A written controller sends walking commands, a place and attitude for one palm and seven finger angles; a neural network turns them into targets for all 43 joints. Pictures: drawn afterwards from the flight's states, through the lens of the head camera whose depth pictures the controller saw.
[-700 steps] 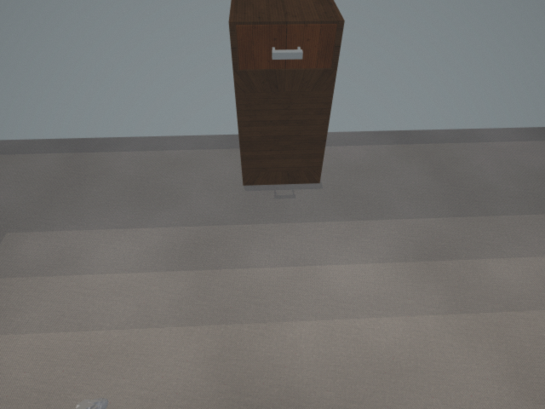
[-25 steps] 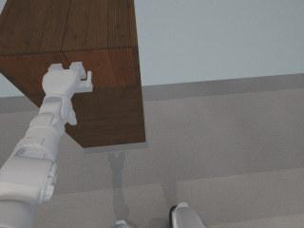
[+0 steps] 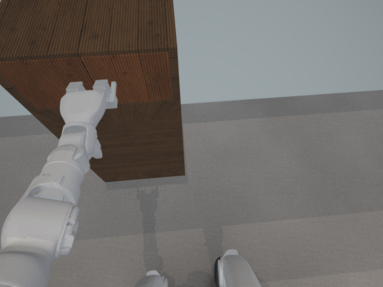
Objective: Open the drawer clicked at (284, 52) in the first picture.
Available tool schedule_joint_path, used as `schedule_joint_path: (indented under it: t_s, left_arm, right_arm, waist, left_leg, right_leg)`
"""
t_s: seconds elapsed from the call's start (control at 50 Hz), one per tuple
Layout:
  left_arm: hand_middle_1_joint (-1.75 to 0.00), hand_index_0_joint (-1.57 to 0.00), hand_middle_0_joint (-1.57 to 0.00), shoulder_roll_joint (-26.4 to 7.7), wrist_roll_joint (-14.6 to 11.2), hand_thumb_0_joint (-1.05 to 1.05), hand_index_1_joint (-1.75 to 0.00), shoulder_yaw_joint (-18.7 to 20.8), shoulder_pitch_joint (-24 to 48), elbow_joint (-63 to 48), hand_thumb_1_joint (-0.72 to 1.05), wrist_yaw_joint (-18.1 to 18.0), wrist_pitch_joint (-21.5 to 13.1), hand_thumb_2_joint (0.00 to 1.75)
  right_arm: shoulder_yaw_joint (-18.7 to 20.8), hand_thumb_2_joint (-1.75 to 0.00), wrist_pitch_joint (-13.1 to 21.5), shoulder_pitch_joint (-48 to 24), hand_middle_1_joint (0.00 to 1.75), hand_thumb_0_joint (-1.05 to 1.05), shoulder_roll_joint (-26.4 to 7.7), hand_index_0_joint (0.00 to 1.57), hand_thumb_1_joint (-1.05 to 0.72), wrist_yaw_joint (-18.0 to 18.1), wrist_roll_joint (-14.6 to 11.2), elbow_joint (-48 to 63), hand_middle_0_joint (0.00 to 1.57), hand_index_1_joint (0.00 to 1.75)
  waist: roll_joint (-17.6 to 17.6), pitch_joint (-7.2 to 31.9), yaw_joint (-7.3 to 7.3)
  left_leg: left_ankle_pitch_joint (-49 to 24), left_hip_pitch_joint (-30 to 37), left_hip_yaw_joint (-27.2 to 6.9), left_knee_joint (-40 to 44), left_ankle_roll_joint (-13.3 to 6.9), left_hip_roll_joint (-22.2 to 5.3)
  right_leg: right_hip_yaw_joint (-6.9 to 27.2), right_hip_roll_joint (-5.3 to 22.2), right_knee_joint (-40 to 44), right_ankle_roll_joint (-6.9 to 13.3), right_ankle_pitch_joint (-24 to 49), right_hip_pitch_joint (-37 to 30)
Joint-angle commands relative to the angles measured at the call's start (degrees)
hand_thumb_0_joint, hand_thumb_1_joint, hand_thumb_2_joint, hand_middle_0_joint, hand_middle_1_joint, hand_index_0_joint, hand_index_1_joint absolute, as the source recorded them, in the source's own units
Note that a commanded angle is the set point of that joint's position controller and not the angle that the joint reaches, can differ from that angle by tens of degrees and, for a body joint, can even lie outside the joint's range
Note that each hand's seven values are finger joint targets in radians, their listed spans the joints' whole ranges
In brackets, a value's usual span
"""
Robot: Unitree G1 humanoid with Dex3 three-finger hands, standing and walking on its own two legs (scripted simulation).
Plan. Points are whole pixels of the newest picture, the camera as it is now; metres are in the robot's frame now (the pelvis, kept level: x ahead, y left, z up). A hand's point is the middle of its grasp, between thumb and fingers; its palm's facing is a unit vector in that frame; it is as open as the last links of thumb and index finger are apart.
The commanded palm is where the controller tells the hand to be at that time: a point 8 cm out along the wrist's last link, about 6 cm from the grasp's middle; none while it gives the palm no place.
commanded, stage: lower the fingers behind the handle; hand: left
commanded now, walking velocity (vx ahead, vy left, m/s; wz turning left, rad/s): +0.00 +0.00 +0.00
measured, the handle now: (92, 94) +0.55 +0.20 +0.01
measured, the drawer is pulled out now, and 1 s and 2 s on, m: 0.00 0.00 0.07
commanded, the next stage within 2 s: close the thumb around the handle in 0.44 s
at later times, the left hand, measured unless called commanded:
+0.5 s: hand (94, 121) +0.49 +0.20 -0.01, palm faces -0.07 -0.01 -1.00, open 13.9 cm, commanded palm +0.47 +0.20 +0.04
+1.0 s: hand (94, 120) +0.49 +0.20 -0.01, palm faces -0.05 -0.02 -1.00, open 8.5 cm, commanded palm +0.46 +0.20 +0.04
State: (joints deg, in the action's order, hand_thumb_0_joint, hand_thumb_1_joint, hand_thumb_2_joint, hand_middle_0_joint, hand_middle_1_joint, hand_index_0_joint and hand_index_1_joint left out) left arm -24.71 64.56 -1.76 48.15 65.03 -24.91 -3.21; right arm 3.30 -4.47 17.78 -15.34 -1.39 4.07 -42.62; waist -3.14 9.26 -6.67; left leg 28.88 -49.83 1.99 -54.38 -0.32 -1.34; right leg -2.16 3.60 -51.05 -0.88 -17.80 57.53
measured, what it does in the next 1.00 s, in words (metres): stands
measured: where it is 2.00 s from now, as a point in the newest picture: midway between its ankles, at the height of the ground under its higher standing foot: outside the picture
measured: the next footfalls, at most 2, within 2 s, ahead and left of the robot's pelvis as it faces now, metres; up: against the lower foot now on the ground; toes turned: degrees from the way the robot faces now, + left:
none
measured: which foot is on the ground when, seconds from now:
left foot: down 0.00-1.00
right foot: down 0.00-1.00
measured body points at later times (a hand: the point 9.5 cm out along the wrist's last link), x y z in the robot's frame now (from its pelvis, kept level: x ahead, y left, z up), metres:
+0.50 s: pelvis +0.00 -0.01 +0.00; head +0.13 -0.02 +0.43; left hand +0.48 +0.20 +0.05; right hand +0.01 -0.29 -0.14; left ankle -0.04 +0.11 -0.68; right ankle +0.05 -0.14 -0.68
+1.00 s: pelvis +0.00 +0.00 +0.00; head +0.13 -0.02 +0.43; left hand +0.48 +0.20 +0.05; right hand +0.01 -0.28 -0.14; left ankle -0.04 +0.12 -0.68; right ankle +0.05 -0.14 -0.68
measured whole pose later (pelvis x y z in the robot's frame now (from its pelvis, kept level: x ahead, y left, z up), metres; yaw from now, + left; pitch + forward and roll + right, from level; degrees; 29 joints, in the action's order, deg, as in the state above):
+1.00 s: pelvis +0.00 +0.00 +0.00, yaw -1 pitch +25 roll +0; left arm -25.3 63.9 -0.5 46.8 62.8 -24.4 -3.5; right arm 3.2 -4.4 17.6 -15.8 -1.2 3.7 -42.3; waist -3.4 9.1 -6.7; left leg 29.4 -50.6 2.4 -55.5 -0.4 -1.5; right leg -1.5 3.3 -52.1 -1.0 -18.0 58.6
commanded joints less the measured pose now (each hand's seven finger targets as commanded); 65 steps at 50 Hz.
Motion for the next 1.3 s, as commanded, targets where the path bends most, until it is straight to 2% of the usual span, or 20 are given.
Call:
schedule_joint_path:
  t_s: [0.0, 0.06, 0.16, 0.18, 0.26, 0.36, 0.42, 0.48, 0.52, 0.56, 0.66, 0.74, 0.76, 0.84, 0.94, 1.02, 1.1, 1.2, 1.22, 1.28]
  left_arm:
    - [-1.20, -0.30, -0.30, -11.46, -0.15, 0.00, -1.20, 1.89, 23.09, -8.75, -0.50, -2.08, 0.05, 0.30]
    - [-1.20, -0.30, -0.30, -10.77, 0.00, 0.00, -1.20, 1.36, 23.52, -10.48, -0.50, -1.88, 0.15, 0.30]
    - [-1.20, -0.30, -0.30, -10.72, -0.51, 0.00, -1.20, 0.77, 24.81, -10.28, -0.50, -1.15, 0.54, 0.30]
    - [-1.20, -0.30, -0.30, -12.46, -0.43, 0.00, -1.20, 2.15, 24.86, -10.82, -0.50, -0.98, 0.24, 0.30]
    - [-1.20, -0.30, -0.30, -12.12, -0.68, 0.00, -1.20, 1.66, 22.98, -10.50, -0.50, -0.43, -0.11, 0.30]
    - [-1.20, -0.30, -0.30, -14.67, -1.03, 0.00, -1.20, 3.46, 21.80, -10.66, -0.50, -0.13, -1.08, 0.30]
    - [-1.20, -0.30, -0.30, -15.00, -0.94, 0.00, -1.20, 4.00, 20.32, -11.13, -0.50, -0.27, -1.56, 0.30]
    - [-1.20, -0.30, -0.30, -13.93, -0.99, 0.00, -1.20, 3.58, 20.94, -11.64, -0.50, -0.74, -1.81, 0.30]
    - [-1.20, -0.30, -0.30, -15.53, -0.99, 0.00, -1.20, 4.72, 19.86, -11.19, -0.50, -1.08, -1.51, 0.30]
    - [-1.21, -0.31, -0.31, -14.76, -0.83, 0.00, -1.21, 3.87, 21.60, -11.80, -0.39, -1.29, -1.40, 0.35]
    - [-1.24, -0.33, -0.33, -14.84, -0.97, 0.00, -1.24, 4.12, 20.25, -11.55, -0.11, -1.38, -0.84, 0.47]
    - [-1.27, -0.34, -0.34, -16.56, -1.11, 0.00, -1.27, 4.91, 20.97, -11.21, 0.12, -1.19, -0.69, 0.56]
    - [-1.27, -0.35, -0.35, -17.19, -0.98, 0.00, -1.27, 5.57, 19.61, -11.03, 0.17, -1.15, -0.60, 0.59]
    - [-1.30, -0.36, -0.36, -13.80, -0.93, 0.00, -1.30, 3.80, 19.03, -11.77, 0.40, -1.35, -0.86, 0.68]
    - [-1.33, -0.38, -0.38, -13.22, -0.73, 0.00, -1.33, 3.59, 19.07, -11.43, 0.68, -1.69, -0.48, 0.80]
    - [-1.35, -0.40, -0.40, -12.78, -0.62, 0.00, -1.35, 3.37, 19.49, -12.81, 0.90, -1.68, -0.31, 0.90]
    - [-1.35, -0.40, -0.40, -11.31, -0.84, 0.00, -1.35, 2.33, 19.60, -10.91, 0.90, -1.48, 0.22, 0.90]
    - [-1.35, -0.40, -0.40, -13.83, -0.80, 0.00, -1.35, 4.18, 18.75, -12.74, 0.90, -1.36, 0.11, 0.90]
    - [-1.35, -0.40, -0.40, -11.52, -0.81, 0.00, -1.35, 2.53, 18.84, -12.62, 0.90, -1.26, 0.16, 0.90]
    - [-1.35, -0.40, -0.40, -11.04, -1.02, 0.00, -1.35, 2.65, 18.99, -13.83, 0.90, -1.42, -0.32, 0.90]
  right_arm:
    - [3.23, -0.90, 0.92, 9.35, 0.30, 0.00, -9.43, 0.20, -0.90, 0.48, -0.22, 2.08, 0.20, 0.30]
    - [3.37, -0.90, 0.98, 9.44, 0.30, 0.00, -9.11, 0.20, -0.90, 0.49, -0.19, 2.52, 0.20, 0.30]
    - [3.26, -0.90, 1.06, 9.57, 0.30, 0.00, -9.10, 0.20, -0.90, 0.73, -0.46, 2.54, 0.20, 0.30]
    - [3.21, -0.90, 1.10, 9.44, 0.30, 0.00, -9.29, 0.20, -0.90, 0.82, -0.40, 2.45, 0.20, 0.30]
    - [3.05, -0.90, 1.24, 9.40, 0.30, 0.00, -9.11, 0.20, -0.90, 1.02, -0.55, 2.76, 0.20, 0.30]
    - [2.86, -0.90, 1.45, 9.45, 0.30, 0.00, -9.32, 0.20, -0.90, 1.21, -0.61, 2.71, 0.20, 0.30]
    - [2.95, -0.90, 1.40, 9.37, 0.30, 0.00, -9.35, 0.20, -0.90, 1.08, -0.52, 2.81, 0.20, 0.30]
    - [3.14, -0.90, 1.47, 9.10, 0.30, 0.00, -9.32, 0.20, -0.90, 0.96, -0.51, 2.77, 0.20, 0.30]
    - [3.11, -0.90, 1.38, 9.32, 0.30, 0.00, -9.55, 0.20, -0.90, 0.85, -0.52, 2.55, 0.20, 0.30]
    - [3.14, -0.90, 1.45, 9.44, 0.30, 0.00, -9.48, 0.20, -0.90, 0.93, -0.57, 2.48, 0.20, 0.30]
    - [3.11, -0.90, 1.15, 9.06, 0.30, 0.00, -9.50, 0.20, -0.90, 0.70, -0.64, 2.56, 0.20, 0.30]
    - [2.84, -0.90, 1.08, 8.97, 0.30, 0.00, -9.84, 0.20, -0.90, 0.95, -0.75, 2.68, 0.20, 0.30]
    - [2.89, -0.90, 1.02, 8.75, 0.30, 0.00, -9.89, 0.20, -0.90, 0.95, -0.72, 2.63, 0.20, 0.30]
    - [3.21, -0.90, 1.00, 8.93, 0.30, 0.00, -9.55, 0.20, -0.90, 0.76, -0.63, 2.75, 0.20, 0.30]
    - [3.23, -0.90, 0.84, 9.01, 0.30, 0.00, -9.60, 0.20, -0.90, 0.62, -0.59, 2.65, 0.20, 0.30]
    - [3.35, -0.90, 0.69, 9.11, 0.30, 0.00, -9.49, 0.20, -0.90, 0.49, -0.55, 2.45, 0.20, 0.30]
    - [3.33, -0.90, 0.67, 9.26, 0.30, 0.00, -9.46, 0.20, -0.90, 0.49, -0.63, 2.25, 0.20, 0.30]
    - [3.26, -0.90, 0.33, 9.34, 0.30, 0.00, -9.41, 0.20, -0.90, 0.59, -0.41, 2.36, 0.20, 0.30]
    - [3.34, -0.90, 0.34, 9.18, 0.30, 0.00, -9.17, 0.20, -0.90, 0.61, -0.49, 2.49, 0.20, 0.30]
    - [3.48, -0.90, 0.46, 9.01, 0.30, 0.00, -9.11, 0.20, -0.90, 0.50, -0.44, 2.56, 0.20, 0.30]
  waist:
    - [0.09, 25.67, -2.24]
    - [-0.68, 27.50, -2.10]
    - [0.56, 26.26, -2.94]
    - [0.67, 27.66, -2.42]
    - [0.88, 27.07, -2.24]
    - [2.11, 26.45, -1.76]
    - [1.14, 27.47, -0.96]
    - [0.86, 27.49, -1.36]
    - [0.64, 27.27, -0.79]
    - [0.65, 27.22, -1.40]
    - [0.52, 27.42, -0.74]
    - [2.02, 26.50, -1.07]
    - [1.37, 26.97, -0.44]
    - [0.20, 26.88, -0.68]
    - [0.92, 26.79, -0.80]
    - [-0.90, 27.59, -0.51]
    - [1.24, 25.51, -1.43]
    - [-0.60, 28.47, -0.27]
    - [-0.40, 27.43, -0.76]
    - [-0.49, 28.03, -0.66]
  left_leg:
    - [-24.52, 8.15, -1.71, 5.02, -1.22, 2.69]
    - [-26.43, 9.19, -1.66, 4.56, -1.20, 2.67]
    - [-23.46, 7.57, -1.47, 4.66, -1.56, 2.84]
    - [-23.74, 7.67, -1.56, 4.46, -1.54, 2.93]
    - [-22.67, 6.23, -0.92, 4.68, -1.74, 3.17]
    - [-21.47, 4.88, -0.70, 4.65, -1.95, 3.26]
    - [-22.38, 4.79, -0.42, 4.53, -1.84, 3.38]
    - [-22.62, 5.45, -0.64, 4.34, -1.80, 3.28]
    - [-22.44, 5.41, -0.55, 4.53, -1.73, 3.24]
    - [-22.68, 5.74, -0.71, 4.62, -1.74, 3.16]
    - [-22.84, 6.15, -0.64, 5.07, -1.62, 3.17]
    - [-21.76, 4.82, -0.63, 5.16, -1.85, 3.18]
    - [-22.26, 5.28, -0.59, 5.28, -1.73, 3.24]
    - [-25.25, 7.97, -0.91, 5.05, -1.41, 2.80]
    - [-26.26, 8.36, -1.31, 5.04, -1.27, 2.59]
    - [-28.95, 10.32, -1.70, 5.11, -0.93, 2.32]
    - [-27.42, 9.02, -1.60, 5.11, -1.18, 2.29]
    - [-30.86, 10.35, -1.58, 5.09, -1.03, 2.39]
    - [-30.63, 10.57, -1.70, 5.15, -0.95, 2.25]
    - [-31.02, 11.40, -1.74, 5.12, -0.95, 2.18]
  right_leg:
    - [-0.09, -4.18, 2.03, 2.68, 16.14, -20.64]
    - [-0.09, -4.19, 1.64, 2.70, 17.80, -21.40]
    - [0.18, -4.19, 2.30, 2.45, 16.76, -21.80]
    - [0.29, -4.11, 1.94, 2.53, 17.01, -22.49]
    - [0.65, -4.00, 2.29, 2.38, 17.68, -23.79]
    - [0.99, -4.02, 2.31, 2.28, 17.50, -24.80]
    - [1.08, -3.91, 1.93, 2.36, 18.52, -25.49]
    - [0.93, -4.04, 1.93, 2.47, 18.04, -24.26]
    - [0.85, -4.00, 1.92, 2.40, 17.63, -24.44]
    - [0.76, -4.02, 2.02, 2.37, 17.70, -24.03]
    - [0.64, -4.06, 2.20, 2.42, 17.67, -24.77]
    - [0.89, -4.04, 2.27, 2.28, 17.28, -25.21]
    - [0.76, -4.00, 2.15, 2.34, 17.45, -25.32]
    - [0.31, -4.20, 2.05, 2.47, 18.11, -23.32]
    - [0.06, -4.25, 1.84, 2.53, 18.24, -22.96]
    - [-0.19, -4.24, 1.61, 2.65, 18.93, -22.48]
    - [-0.25, -4.34, 2.05, 2.49, 18.41, -22.06]
    - [0.08, -4.18, 1.43, 2.63, 21.24, -24.43]
    - [-0.14, -4.30, 1.69, 2.59, 20.54, -23.40]
    - [-0.17, -4.32, 1.89, 2.68, 20.47, -23.44]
